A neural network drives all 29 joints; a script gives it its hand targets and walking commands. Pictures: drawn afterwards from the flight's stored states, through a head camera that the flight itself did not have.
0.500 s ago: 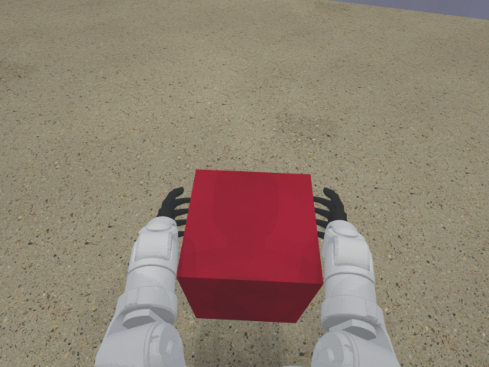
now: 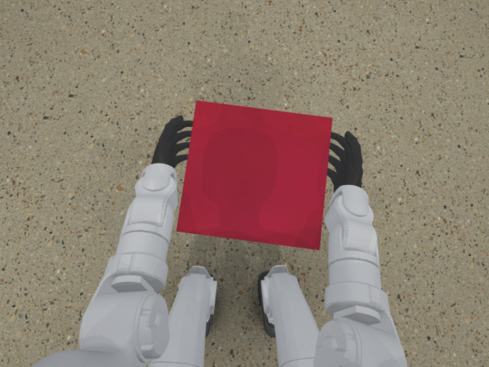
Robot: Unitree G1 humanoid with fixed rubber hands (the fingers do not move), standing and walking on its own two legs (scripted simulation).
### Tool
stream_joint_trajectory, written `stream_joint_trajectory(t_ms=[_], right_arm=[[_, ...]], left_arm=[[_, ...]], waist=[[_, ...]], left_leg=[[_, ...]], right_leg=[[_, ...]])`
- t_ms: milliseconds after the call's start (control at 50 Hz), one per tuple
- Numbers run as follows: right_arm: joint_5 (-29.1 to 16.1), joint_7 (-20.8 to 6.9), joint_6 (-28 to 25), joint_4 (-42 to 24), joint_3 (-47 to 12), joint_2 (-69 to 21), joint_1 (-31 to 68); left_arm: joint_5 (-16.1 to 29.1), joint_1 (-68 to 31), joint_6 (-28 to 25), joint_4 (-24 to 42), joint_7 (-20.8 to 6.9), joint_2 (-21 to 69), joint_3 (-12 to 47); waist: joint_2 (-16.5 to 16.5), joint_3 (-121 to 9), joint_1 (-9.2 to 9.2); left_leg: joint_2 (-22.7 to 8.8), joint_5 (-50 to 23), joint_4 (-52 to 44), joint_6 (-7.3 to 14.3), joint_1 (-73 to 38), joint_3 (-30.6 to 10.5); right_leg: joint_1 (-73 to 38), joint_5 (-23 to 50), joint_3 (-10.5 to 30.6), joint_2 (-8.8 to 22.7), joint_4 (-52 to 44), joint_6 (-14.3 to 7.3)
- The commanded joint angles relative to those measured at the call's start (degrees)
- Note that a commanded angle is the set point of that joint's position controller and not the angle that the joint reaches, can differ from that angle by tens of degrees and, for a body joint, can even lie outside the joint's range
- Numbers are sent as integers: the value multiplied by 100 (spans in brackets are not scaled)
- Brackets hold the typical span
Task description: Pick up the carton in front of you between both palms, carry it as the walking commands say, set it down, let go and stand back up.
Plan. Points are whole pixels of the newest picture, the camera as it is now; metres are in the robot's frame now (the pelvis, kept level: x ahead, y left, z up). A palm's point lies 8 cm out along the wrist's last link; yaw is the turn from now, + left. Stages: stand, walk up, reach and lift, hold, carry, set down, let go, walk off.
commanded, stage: set down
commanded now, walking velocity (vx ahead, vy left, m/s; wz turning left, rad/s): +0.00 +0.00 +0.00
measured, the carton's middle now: (253, 183) +0.40 -0.03 -0.15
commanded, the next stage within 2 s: none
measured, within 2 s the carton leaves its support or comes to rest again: rests again in 1.68 s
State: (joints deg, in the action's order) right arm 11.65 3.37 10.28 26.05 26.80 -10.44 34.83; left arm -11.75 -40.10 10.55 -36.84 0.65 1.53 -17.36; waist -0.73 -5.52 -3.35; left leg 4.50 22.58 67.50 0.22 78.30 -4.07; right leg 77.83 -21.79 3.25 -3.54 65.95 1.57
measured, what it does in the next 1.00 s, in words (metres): lowers itself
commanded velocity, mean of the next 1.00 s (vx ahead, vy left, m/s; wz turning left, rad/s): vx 0.00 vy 0.00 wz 0.00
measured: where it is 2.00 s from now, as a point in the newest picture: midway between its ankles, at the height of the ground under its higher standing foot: (236, 316)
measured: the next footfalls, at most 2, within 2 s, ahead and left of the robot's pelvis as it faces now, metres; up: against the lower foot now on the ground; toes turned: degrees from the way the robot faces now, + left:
none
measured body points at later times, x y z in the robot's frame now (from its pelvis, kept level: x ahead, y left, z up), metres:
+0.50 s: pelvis -0.02 +0.01 -0.13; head +0.25 +0.02 +0.23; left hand +0.47 +0.11 -0.24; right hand +0.42 -0.19 -0.23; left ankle +0.06 +0.11 -0.62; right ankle +0.07 -0.13 -0.62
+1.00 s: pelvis -0.05 +0.00 -0.23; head +0.30 +0.02 +0.05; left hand +0.51 +0.09 -0.39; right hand +0.44 -0.20 -0.38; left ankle +0.06 +0.11 -0.62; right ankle +0.07 -0.13 -0.62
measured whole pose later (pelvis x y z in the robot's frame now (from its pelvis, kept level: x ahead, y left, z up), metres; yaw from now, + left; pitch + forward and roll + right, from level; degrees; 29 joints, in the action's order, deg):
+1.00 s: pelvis -0.05 +0.00 -0.23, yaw -2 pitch +45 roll -4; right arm 6.4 7.6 11.2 38.3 33.6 -2.1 63.5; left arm -6.4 -78.3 11.7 -60.3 3.5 -12.6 -8.5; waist -0.6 4.5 -5.5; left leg 8.9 30.3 114.8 -1.5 129.6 -3.6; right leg 128.2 -30.1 2.6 -7.3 112.6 5.4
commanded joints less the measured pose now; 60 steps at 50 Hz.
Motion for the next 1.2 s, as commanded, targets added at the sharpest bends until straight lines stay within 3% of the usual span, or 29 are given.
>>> stream_joint_trajectory(t_ms=[0,80,200,460,860,1040,1120,1180], right_arm=[[-375,-1157,168,605,-3402,-4969,3027],[-267,-1198,304,930,-2998,-4862,3188],[-241,-1129,207,1161,-2645,-4631,3483],[-728,-883,97,926,-2736,-4221,4618],[-817,-826,129,1179,-2123,-3550,6223],[-1245,-783,-29,1103,-2295,-3155,6922],[-1548,-730,-69,823,-2771,-3303,7267],[-1635,-774,-70,915,-2904,-3415,7150]], left_arm=[[400,-2918,-13,-19,-1015,5361,2906],[318,-3062,97,-386,-1015,5313,2571],[335,-3466,-23,-658,-900,5090,2376],[654,-4673,-128,-670,-578,4657,2626],[815,-6218,-98,-1667,-616,3786,2248],[1272,-6899,-240,-1754,-573,3411,2679],[1643,-7198,-314,-1324,-605,3535,2994],[1638,-6875,-321,-1563,-628,3582,2954]], waist=[[-325,-5047,-51],[-330,-4735,-107],[-356,-4974,-213],[-509,-5984,-257],[-578,-5611,-434],[-669,-5760,-558],[-379,-6026,-515],[-372,-5626,-404]], left_leg=[[422,-1399,-308,-102,-2356,121],[442,-1114,-1,-77,-1690,109],[504,-1236,615,-99,-1021,140],[576,-997,1907,-158,-279,322],[525,-540,3437,-64,1222,487],[415,-778,4152,-58,1273,483],[406,-1068,4379,-29,1372,486],[407,-1219,4502,-5,1443,482]], right_leg=[[-1909,1410,-320,-542,-46,106],[-1152,1102,-350,-550,310,101],[-381,1203,-410,-579,929,143],[611,975,-622,-637,2197,262],[1779,669,-876,-543,3654,300],[1790,952,-941,-434,4339,317],[1471,1315,-975,-438,4578,331],[1641,1434,-916,-445,4672,344]])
